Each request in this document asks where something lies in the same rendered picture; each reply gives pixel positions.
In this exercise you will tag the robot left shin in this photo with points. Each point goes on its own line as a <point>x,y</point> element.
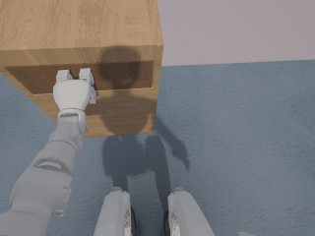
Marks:
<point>127,221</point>

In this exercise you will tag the robot left hand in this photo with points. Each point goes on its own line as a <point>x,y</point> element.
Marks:
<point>70,93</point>

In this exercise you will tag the handle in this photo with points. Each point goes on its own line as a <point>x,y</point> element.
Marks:
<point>93,96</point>

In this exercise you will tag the drawer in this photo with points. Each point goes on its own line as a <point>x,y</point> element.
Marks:
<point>40,79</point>

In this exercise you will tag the robot right thigh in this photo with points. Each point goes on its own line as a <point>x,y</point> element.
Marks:
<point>190,218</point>

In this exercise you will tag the left robot upper arm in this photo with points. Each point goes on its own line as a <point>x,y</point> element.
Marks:
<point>41,195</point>

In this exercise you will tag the left robot forearm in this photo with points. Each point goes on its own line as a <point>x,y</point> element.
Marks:
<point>62,148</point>

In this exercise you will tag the cabinet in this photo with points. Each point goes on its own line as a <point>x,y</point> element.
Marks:
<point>52,32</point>

